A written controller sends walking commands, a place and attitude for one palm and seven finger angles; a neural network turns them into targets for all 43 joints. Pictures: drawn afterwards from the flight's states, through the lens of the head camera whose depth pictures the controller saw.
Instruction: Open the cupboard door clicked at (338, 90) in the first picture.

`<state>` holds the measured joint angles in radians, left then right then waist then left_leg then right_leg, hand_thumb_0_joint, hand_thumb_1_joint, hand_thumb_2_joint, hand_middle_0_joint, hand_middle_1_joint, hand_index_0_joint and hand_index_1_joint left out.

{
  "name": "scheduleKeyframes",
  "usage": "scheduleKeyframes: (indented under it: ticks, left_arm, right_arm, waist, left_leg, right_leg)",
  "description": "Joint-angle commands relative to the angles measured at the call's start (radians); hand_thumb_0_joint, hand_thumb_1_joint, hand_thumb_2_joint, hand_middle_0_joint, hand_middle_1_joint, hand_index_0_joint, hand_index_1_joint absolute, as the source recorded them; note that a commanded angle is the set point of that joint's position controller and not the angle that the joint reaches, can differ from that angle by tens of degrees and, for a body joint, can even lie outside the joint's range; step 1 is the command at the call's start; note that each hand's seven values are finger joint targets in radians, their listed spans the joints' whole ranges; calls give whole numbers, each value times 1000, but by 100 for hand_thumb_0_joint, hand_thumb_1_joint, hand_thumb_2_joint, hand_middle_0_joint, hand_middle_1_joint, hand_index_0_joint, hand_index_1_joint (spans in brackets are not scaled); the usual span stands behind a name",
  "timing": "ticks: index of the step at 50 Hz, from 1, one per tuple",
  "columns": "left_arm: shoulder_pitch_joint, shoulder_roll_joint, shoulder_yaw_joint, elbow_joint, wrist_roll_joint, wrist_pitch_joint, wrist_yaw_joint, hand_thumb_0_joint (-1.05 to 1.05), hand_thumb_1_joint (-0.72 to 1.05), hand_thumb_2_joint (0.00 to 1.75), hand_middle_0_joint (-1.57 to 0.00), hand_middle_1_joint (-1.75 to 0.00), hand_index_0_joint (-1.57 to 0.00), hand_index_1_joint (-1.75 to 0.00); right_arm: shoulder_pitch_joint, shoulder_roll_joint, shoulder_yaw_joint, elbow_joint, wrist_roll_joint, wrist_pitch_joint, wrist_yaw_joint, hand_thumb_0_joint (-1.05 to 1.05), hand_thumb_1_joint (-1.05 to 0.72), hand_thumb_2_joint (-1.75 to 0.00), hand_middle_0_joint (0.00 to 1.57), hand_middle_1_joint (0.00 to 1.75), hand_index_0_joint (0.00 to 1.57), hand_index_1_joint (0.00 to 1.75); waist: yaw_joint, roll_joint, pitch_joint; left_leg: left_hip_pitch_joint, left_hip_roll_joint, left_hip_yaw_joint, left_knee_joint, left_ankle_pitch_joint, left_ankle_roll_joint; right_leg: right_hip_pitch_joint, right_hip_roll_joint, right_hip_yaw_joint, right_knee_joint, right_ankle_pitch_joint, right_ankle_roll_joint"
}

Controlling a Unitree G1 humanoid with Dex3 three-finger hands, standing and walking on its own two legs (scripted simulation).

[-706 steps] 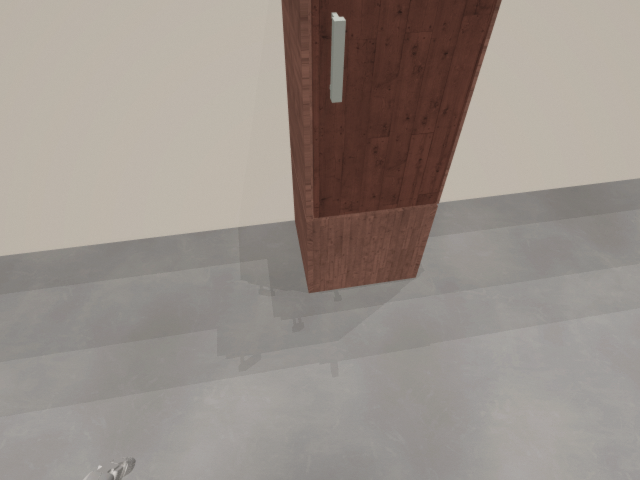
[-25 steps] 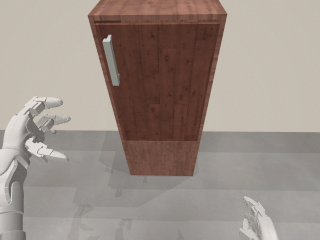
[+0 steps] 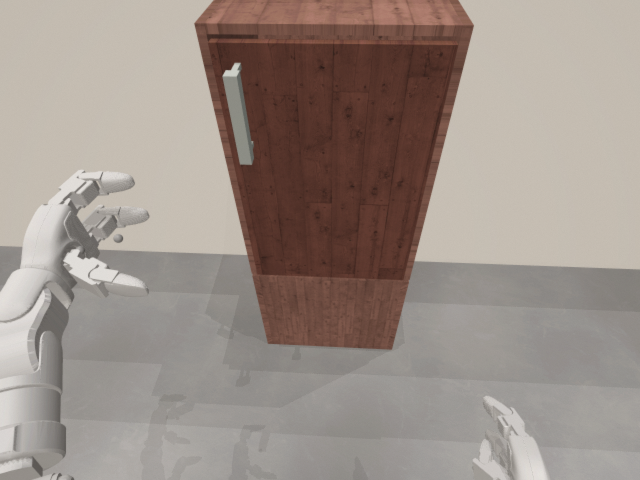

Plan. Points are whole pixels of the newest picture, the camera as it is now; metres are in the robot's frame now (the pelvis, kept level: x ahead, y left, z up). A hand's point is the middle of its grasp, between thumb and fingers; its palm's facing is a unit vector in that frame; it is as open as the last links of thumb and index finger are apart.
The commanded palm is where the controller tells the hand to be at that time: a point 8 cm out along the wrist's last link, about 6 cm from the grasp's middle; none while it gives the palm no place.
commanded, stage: move the hooked fingers beside the handle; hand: left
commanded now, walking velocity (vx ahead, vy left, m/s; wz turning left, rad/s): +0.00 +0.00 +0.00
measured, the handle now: (242, 115) +0.64 +0.21 +0.14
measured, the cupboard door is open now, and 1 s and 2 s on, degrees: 0 0 0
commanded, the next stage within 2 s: none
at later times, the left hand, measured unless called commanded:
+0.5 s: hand (151, 185) +0.42 +0.28 +0.16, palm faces +0.10 -1.00 -0.01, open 14.0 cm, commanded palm +0.40 +0.32 +0.15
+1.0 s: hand (172, 151) +0.50 +0.28 +0.16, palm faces +0.07 -1.00 -0.02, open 14.0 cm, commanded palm +0.49 +0.33 +0.15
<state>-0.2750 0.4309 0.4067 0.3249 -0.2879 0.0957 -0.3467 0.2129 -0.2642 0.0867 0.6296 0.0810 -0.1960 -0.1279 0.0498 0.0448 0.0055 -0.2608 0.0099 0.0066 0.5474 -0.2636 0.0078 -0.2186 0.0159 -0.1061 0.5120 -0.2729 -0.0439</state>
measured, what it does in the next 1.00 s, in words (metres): stands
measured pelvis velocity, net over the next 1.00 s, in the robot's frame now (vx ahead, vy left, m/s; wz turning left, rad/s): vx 0.01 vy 0.02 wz -0.04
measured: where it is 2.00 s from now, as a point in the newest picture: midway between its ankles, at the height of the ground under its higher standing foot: outside the picture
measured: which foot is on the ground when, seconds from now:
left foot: down 0.00-1.00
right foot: down 0.00-1.00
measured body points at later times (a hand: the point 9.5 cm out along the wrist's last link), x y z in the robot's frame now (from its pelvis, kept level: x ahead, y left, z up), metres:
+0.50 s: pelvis +0.02 +0.01 +0.00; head +0.04 +0.00 +0.45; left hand +0.41 +0.33 +0.16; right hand +0.11 -0.26 -0.10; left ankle +0.02 +0.11 -0.73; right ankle +0.01 -0.09 -0.73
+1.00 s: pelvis +0.01 +0.02 -0.01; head +0.09 +0.03 +0.43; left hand +0.49 +0.33 +0.16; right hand +0.03 -0.26 -0.12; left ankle +0.02 +0.11 -0.73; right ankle +0.01 -0.09 -0.73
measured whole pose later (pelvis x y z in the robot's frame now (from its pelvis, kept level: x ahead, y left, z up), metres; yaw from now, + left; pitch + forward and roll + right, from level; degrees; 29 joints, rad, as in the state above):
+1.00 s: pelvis +0.01 +0.02 -0.01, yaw -2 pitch +11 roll -2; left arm -0.96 0.71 0.46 1.20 -0.11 -0.17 -0.38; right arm 0.39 -0.30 0.06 0.66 0.04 -0.07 -0.08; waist -0.12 0.01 -0.03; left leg -0.54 0.02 0.04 0.66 -0.31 0.03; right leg -0.49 0.02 -0.08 0.59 -0.29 -0.02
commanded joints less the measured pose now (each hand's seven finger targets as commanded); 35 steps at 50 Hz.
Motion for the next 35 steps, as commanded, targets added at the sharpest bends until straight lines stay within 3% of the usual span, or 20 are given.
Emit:
scheduleKeyframes:
  ticks: [1, 6, 8, 11, 13, 16, 17, 19, 21, 23, 24, 25, 26, 28, 29, 30, 31, 33, 34, 35]
  left_arm:
    - [-495, 317, 63, -134, 3, -77, -3, 0, -50, 30, -30, -120, -30, -120]
    - [-544, 335, 67, -27, 11, -107, -5, 0, -50, 30, -30, -120, -30, -120]
    - [-573, 306, 38, 23, 14, -115, -7, 0, -50, 30, -30, -120, -30, -120]
    - [-549, 390, 113, 125, 25, -114, -1, 0, -50, 30, -30, -120, -30, -120]
    - [-597, 370, 86, 117, 34, -122, -1, 0, -50, 30, -30, -120, -30, -120]
    - [-596, 397, 115, 89, 43, -150, 3, 0, -50, 30, -30, -120, -30, -120]
    - [-601, 409, 123, 95, 43, -157, 2, 0, -50, 30, -30, -120, -30, -120]
    - [-613, 428, 141, 108, 36, -174, -6, 0, -50, 30, -30, -120, -30, -120]
    - [-645, 446, 150, 173, 40, -175, -16, 0, -50, 30, -30, -120, -30, -120]
    - [-749, 398, 82, 200, 48, -182, -28, 0, -50, 30, -30, -120, -30, -120]
    - [-770, 387, 68, 200, 48, -186, -33, 0, -50, 30, -30, -120, -30, -120]
    - [-775, 423, 92, 208, 56, -191, -33, 0, -50, 30, -30, -120, -30, -120]
    - [-778, 423, 84, 225, 62, -192, -35, 0, -50, 30, -30, -120, -30, -120]
    - [-833, 414, 61, 269, 70, -200, -37, 0, -50, 30, -30, -120, -30, -120]
    - [-848, 414, 58, 288, 67, -207, -38, 0, -50, 30, -30, -120, -30, -120]
    - [-857, 453, 90, 299, 69, -215, -37, 0, -50, 30, -30, -120, -30, -120]
    - [-855, 436, 75, 341, 70, -214, -40, 0, -50, 30, -30, -120, -30, -120]
    - [-894, 464, 90, 380, 76, -230, -39, 0, -50, 30, -30, -120, -30, -120]
    - [-919, 445, 67, 387, 76, -239, -41, 0, -50, 30, -30, -120, -30, -120]
    - [-910, 478, 96, 418, 83, -243, -37, 0, -50, 30, -30, -120, -30, -120]
  right_arm:
    - [-74, -133, -56, -131, -5, -56, -22, 0, -90, -90, 20, 30, 20, 30]
    - [-48, -136, -56, -128, -7, -47, -14, 0, -90, -90, 20, 30, 20, 30]
    - [-32, -140, -58, -127, -6, -43, -10, 0, -90, -90, 20, 30, 20, 30]
    - [-4, -151, -65, -124, -8, -28, -1, 0, -90, -90, 20, 30, 20, 30]
    - [8, -153, -68, -129, -9, -21, 7, 0, -90, -90, 20, 30, 20, 30]
    - [36, -156, -80, -140, -16, -14, 19, 0, -90, -90, 20, 30, 20, 30]
    - [42, -158, -79, -140, -15, -8, 21, 0, -90, -90, 20, 30, 20, 30]
    - [61, -162, -84, -136, -18, 0, 24, 0, -90, -90, 20, 30, 20, 30]
    - [79, -170, -87, -122, -15, 10, 21, 0, -90, -90, 20, 30, 20, 30]
    - [89, -173, -89, -111, -13, 16, 18, 0, -90, -90, 20, 30, 20, 30]
    - [94, -172, -91, -112, -14, 14, 19, 0, -90, -90, 20, 30, 20, 30]
    - [106, -178, -96, -107, -15, 15, 19, 0, -90, -90, 20, 30, 20, 30]
    - [113, -179, -95, -106, -17, 18, 19, 0, -90, -90, 20, 30, 20, 30]
    - [130, -180, -95, -93, -18, 25, 19, 0, -90, -90, 20, 30, 20, 30]
    - [140, -182, -96, -87, -21, 28, 19, 0, -90, -90, 20, 30, 20, 30]
    - [150, -187, -99, -83, -21, 32, 20, 0, -90, -90, 20, 30, 20, 30]
    - [155, -187, -97, -84, -22, 36, 21, 0, -90, -90, 20, 30, 20, 30]
    - [167, -191, -98, -75, -24, 43, 24, 0, -90, -90, 20, 30, 20, 30]
    - [172, -191, -97, -75, -25, 47, 25, 0, -90, -90, 20, 30, 20, 30]
    - [180, -192, -100, -73, -27, 51, 28, 0, -90, -90, 20, 30, 20, 30]
  waist:
    - [-45, 41, -228]
    - [-42, 37, -269]
    - [-48, 14, -271]
    - [-32, -10, -275]
    - [-40, 17, -298]
    - [-31, 20, -369]
    - [-33, 34, -359]
    - [-37, 12, -363]
    - [-57, -5, -322]
    - [-90, 20, -295]
    - [-87, 39, -305]
    - [-84, 45, -339]
    - [-84, 67, -355]
    - [-100, 71, -345]
    - [-107, 48, -350]
    - [-102, 35, -371]
    - [-106, 26, -367]
    - [-105, 35, -371]
    - [-113, 41, -375]
    - [-106, 34, -384]
  left_leg:
    - [107, -16, -45, -78, 93, 28]
    - [100, -15, -45, -69, 140, 25]
    - [100, -13, -45, -69, 157, 25]
    - [51, -13, -32, -60, 174, 27]
    - [64, -13, -30, -55, 208, 27]
    - [95, -10, -24, -35, 299, 30]
    - [86, -9, -21, -34, 298, 29]
    - [75, -8, -18, -25, 308, 31]
    - [53, -6, -14, -26, 279, 34]
    - [56, -5, -18, -25, 244, 34]
    - [65, -6, -20, -18, 260, 34]
    - [77, -6, -24, -15, 269, 33]
    - [87, -7, -25, -10, 280, 33]
    - [83, -6, -31, -4, 276, 30]
    - [78, -5, -29, 4, 284, 33]
    - [74, -2, -34, 6, 295, 32]
    - [65, -4, -31, 8, 286, 33]
    - [54, -3, -36, 10, 279, 31]
    - [58, -4, -34, 17, 291, 32]
    - [52, -2, -37, 19, 294, 32]
  right_leg:
    - [-27, -18, 92, -98, 108, 22]
    - [-13, -14, 85, -76, 173, 17]
    - [-28, -12, 77, -66, 199, 17]
    - [-3, -16, 86, -55, 231, 20]
    - [-8, -15, 84, -42, 271, 18]
    - [25, -10, 87, -18, 366, 18]
    - [22, -9, 89, -17, 369, 18]
    - [28, -5, 91, -13, 383, 18]
    - [-4, -3, 91, -16, 369, 23]
    - [-56, -2, 89, -21, 324, 23]
    - [-59, 0, 88, -19, 327, 19]
    - [-54, 0, 88, -15, 329, 19]
    - [-60, 0, 89, -11, 333, 17]
    - [-87, 1, 83, -11, 319, 17]
    - [-86, 4, 84, -9, 330, 17]
    - [-75, 3, 84, -3, 343, 18]
    - [-79, 3, 85, -1, 343, 20]
    - [-90, 3, 84, 4, 331, 18]
    - [-93, 4, 84, 8, 338, 17]
    - [-97, 3, 84, 10, 339, 19]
